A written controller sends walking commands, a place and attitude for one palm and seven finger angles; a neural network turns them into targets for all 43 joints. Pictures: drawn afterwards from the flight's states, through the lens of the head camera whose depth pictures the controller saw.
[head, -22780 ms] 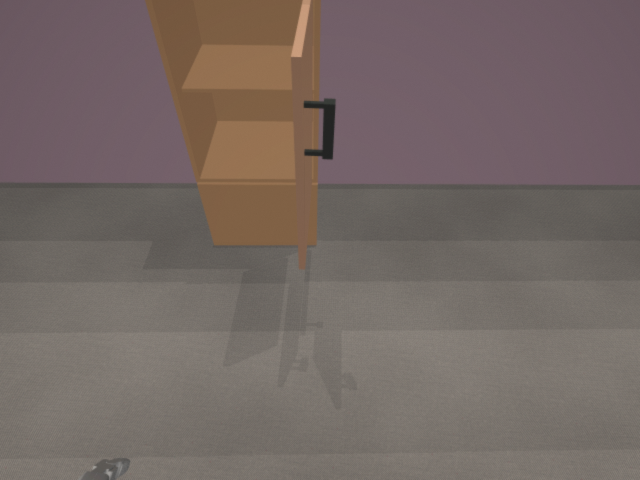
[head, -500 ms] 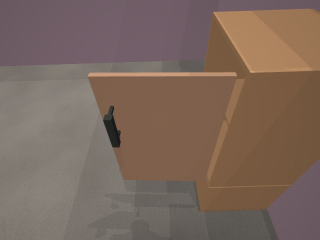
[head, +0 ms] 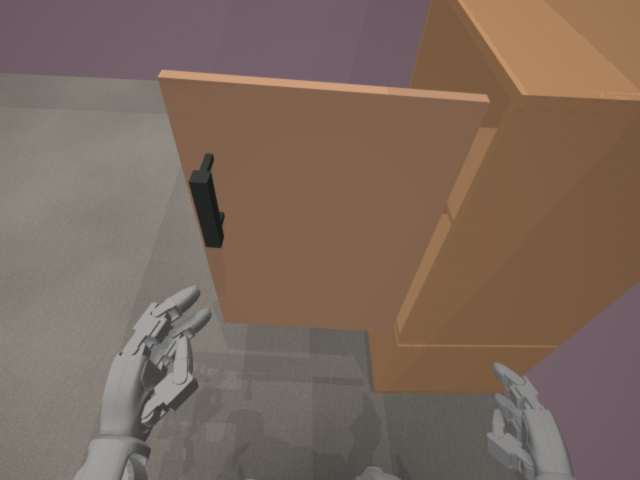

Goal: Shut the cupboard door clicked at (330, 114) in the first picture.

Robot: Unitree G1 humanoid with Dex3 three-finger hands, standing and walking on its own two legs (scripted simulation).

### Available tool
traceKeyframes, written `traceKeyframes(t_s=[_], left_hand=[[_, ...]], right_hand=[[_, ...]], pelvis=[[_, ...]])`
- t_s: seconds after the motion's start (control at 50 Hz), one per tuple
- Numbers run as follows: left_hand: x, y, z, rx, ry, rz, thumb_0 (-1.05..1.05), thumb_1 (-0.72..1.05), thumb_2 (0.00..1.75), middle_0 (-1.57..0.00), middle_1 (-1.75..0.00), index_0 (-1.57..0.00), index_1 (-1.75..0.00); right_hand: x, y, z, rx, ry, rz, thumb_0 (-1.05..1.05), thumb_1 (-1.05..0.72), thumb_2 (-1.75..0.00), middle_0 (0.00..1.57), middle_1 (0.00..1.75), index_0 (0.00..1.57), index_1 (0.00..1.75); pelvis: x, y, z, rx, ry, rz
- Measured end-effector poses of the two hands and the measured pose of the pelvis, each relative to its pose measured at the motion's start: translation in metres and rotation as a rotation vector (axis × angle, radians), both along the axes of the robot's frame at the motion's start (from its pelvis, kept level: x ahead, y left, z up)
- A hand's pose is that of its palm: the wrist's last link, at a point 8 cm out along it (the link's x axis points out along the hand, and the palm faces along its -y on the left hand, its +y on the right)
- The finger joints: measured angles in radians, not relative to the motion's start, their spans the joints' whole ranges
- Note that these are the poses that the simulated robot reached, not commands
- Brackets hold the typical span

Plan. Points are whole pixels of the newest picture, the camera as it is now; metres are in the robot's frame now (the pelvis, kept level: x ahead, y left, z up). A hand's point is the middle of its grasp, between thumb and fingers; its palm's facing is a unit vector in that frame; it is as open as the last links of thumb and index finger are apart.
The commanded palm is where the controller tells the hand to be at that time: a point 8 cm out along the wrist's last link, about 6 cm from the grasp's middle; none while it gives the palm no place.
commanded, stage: raise the hand and make a fist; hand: left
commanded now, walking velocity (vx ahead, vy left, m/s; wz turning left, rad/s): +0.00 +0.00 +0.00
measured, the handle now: (211, 201) +0.47 +0.18 +0.07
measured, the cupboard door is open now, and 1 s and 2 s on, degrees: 87 87 87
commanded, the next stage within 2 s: bring the fist close to the handle in 1.58 s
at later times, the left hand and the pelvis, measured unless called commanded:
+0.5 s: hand (170, 401) +0.21 +0.18 +0.02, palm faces -0.01 -1.00 -0.01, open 4.2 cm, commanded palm +0.17 +0.23 +0.03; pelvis +0.00 +0.00 -0.03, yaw +0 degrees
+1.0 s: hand (129, 371) +0.22 +0.21 +0.07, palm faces +0.04 -1.00 -0.05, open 3.1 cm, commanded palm +0.20 +0.26 +0.06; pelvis +0.01 +0.02 -0.01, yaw +2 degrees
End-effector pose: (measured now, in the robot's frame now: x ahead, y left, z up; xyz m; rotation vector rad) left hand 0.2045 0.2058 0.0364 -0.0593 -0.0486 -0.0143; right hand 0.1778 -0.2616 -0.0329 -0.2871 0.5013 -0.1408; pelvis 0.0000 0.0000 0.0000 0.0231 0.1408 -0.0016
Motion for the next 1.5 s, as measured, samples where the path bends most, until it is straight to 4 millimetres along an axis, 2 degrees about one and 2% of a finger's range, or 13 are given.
traceKeyframes(t_s=[0.1,0.18,0.3,0.4,0.48,0.56,0.74,0.92,0.98,1.08,1.24,1.4,1.5], left_hand=[[-0.060,0.015,-0.059,0.031,0.219,0.032,0.01,0.91,0.90,-0.44,-0.55,-0.43,-0.55],[-0.087,0.037,-0.047,0.104,0.201,0.149,0.02,0.90,0.90,-0.51,-0.63,-0.50,-0.63],[-0.048,0.024,0.006,0.135,-0.128,0.053,0.02,0.90,0.90,-0.61,-0.75,-0.61,-0.75],[-0.008,0.001,-0.015,0.102,0.104,-0.154,0.01,0.90,0.90,-0.70,-0.85,-0.70,-0.85],[-0.012,0.017,-0.018,0.069,0.249,-0.056,0.02,0.90,0.90,-0.78,-0.93,-0.77,-0.92],[-0.026,0.046,0.008,0.108,0.140,0.125,0.02,0.90,0.90,-0.85,-1.01,-0.84,-1.00],[-0.018,0.029,-0.006,0.095,0.110,-0.073,0.02,0.91,0.90,-1.01,-1.19,-1.01,-1.19],[-0.009,0.061,0.040,0.110,-0.001,0.095,0.02,0.90,0.90,-1.18,-1.37,-1.18,-1.36],[-0.006,0.061,0.036,0.108,0.026,0.077,0.02,0.90,0.90,-1.23,-1.42,-1.22,-1.41],[0.001,0.050,0.015,0.096,0.149,-0.035,0.02,0.90,0.90,-1.27,-1.47,-1.27,-1.46],[0.013,0.072,0.057,0.128,-0.021,0.064,0.02,0.90,0.90,-1.30,-1.50,-1.29,-1.49],[0.015,0.055,0.021,0.079,0.173,-0.040,0.02,0.90,0.90,-1.30,-1.50,-1.29,-1.50],[0.008,0.058,0.038,0.100,0.070,0.021,0.02,0.90,0.90,-1.30,-1.50,-1.29,-1.50]], right_hand=[[0.046,0.003,0.001,-0.054,-0.068,0.096,0.01,-0.90,-0.90,0.20,0.29,0.20,0.30],[0.066,0.024,-0.021,-0.032,-0.073,0.165,0.01,-0.90,-0.90,0.19,0.29,0.19,0.30],[0.050,0.062,-0.070,0.080,0.011,0.199,0.01,-0.90,-0.90,0.20,0.29,0.20,0.30],[0.005,0.068,-0.090,0.183,0.145,0.079,0.01,-0.90,-0.89,0.20,0.30,0.20,0.30],[-0.026,0.055,-0.085,0.177,0.225,-0.024,0.01,-0.90,-0.89,0.20,0.30,0.20,0.30],[-0.040,0.038,-0.077,0.110,0.259,-0.047,0.01,-0.90,-0.90,0.20,0.30,0.20,0.30],[-0.015,0.022,-0.058,0.011,0.163,-0.021,0.01,-0.90,-0.90,0.20,0.30,0.20,0.30],[0.018,0.055,-0.029,0.070,0.066,0.032,0.01,-0.90,-0.90,0.20,0.29,0.20,0.30],[0.023,0.065,-0.029,0.084,0.071,0.073,0.01,-0.90,-0.90,0.20,0.30,0.20,0.30],[0.020,0.071,-0.031,0.083,0.096,0.086,0.01,-0.90,-0.90,0.20,0.30,0.20,0.30],[0.004,0.064,-0.032,0.079,0.145,0.057,0.01,-0.90,-0.90,0.20,0.30,0.20,0.30],[-0.007,0.051,-0.031,0.067,0.162,0.017,0.01,-0.90,-0.90,0.20,0.30,0.20,0.30],[-0.008,0.046,-0.027,0.048,0.149,0.020,0.01,-0.90,-0.90,0.20,0.30,0.20,0.30]], pelvis=[[-0.003,-0.006,-0.027,-0.016,0.050,0.022],[-0.004,-0.007,-0.041,-0.044,0.078,0.047],[-0.012,-0.005,-0.053,-0.074,0.100,0.064],[-0.012,-0.002,-0.046,-0.053,0.106,0.038],[-0.004,0.001,-0.032,-0.039,0.094,0.017],[0.002,0.003,-0.026,-0.042,0.088,0.021],[0.000,0.012,-0.029,-0.061,0.088,0.037],[0.012,0.017,-0.013,-0.063,0.052,0.035],[0.013,0.020,-0.011,-0.068,0.045,0.044],[0.013,0.021,-0.009,-0.068,0.041,0.041],[0.018,0.022,-0.002,-0.069,0.020,0.039],[0.015,0.022,0.001,-0.059,0.022,0.030],[0.015,0.019,0.002,-0.056,0.014,0.026]])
